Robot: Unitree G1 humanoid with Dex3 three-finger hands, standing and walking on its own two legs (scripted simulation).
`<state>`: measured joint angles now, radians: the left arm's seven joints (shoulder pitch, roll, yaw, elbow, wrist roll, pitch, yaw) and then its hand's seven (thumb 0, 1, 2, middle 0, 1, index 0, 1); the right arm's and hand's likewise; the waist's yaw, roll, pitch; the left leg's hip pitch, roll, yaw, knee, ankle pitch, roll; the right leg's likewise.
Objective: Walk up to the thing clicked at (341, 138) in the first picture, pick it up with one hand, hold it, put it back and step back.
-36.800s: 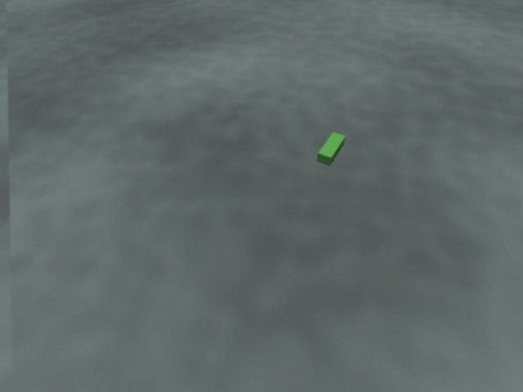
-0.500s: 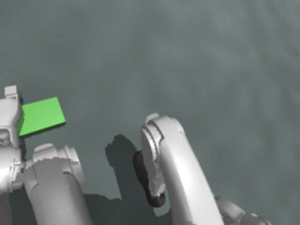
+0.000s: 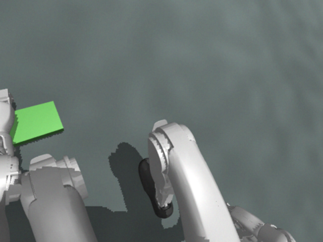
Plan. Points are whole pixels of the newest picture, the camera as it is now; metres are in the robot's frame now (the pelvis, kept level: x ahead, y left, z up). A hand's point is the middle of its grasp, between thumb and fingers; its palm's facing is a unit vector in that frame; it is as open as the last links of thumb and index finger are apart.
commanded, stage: close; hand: left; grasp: from above
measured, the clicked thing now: (13, 129) +0.41 +0.25 -0.28
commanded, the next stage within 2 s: settle in 1.56 s
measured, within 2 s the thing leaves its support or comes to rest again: leaves its support in 2.00 s
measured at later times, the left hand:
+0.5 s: hand (2, 131) +0.40 +0.27 -0.25, palm faces -0.45 -0.11 -0.89, open 12.7 cm
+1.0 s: hand (2, 133) +0.40 +0.27 -0.25, palm faces -0.45 -0.11 -0.88, open 11.6 cm
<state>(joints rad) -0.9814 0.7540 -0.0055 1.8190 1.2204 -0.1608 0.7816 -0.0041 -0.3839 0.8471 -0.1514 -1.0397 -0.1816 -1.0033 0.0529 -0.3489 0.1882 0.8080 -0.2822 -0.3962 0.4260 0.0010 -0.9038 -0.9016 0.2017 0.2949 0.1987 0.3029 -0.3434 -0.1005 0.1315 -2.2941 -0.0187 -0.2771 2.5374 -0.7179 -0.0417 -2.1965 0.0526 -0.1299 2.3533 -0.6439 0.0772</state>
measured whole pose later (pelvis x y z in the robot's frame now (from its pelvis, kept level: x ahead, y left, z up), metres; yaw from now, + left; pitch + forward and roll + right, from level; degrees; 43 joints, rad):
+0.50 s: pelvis +0.00 +0.00 +0.00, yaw +0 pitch +26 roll -13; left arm -0.97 0.77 0.00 1.82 1.23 -0.18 0.78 0.00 -0.33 0.84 -0.24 -1.02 -0.27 -0.99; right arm 0.07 -0.34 0.21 0.79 -0.29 -0.38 0.40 0.00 -0.90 -0.90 0.20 0.29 0.20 0.30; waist -0.35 -0.10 0.14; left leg -2.29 -0.01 -0.28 2.53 -0.72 -0.04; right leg -2.20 0.06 -0.13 2.35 -0.64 0.07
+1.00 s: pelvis +0.00 +0.00 +0.00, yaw +0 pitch +27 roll -13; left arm -0.95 0.76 0.00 1.81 1.23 -0.19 0.80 -0.01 -0.22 0.85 -0.33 -1.05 -0.36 -1.01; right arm 0.07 -0.34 0.21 0.79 -0.29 -0.38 0.40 0.00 -0.90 -0.90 0.20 0.29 0.20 0.30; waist -0.35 -0.11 0.13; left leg -2.28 -0.01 -0.28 2.53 -0.73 -0.05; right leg -2.19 0.05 -0.13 2.34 -0.65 0.07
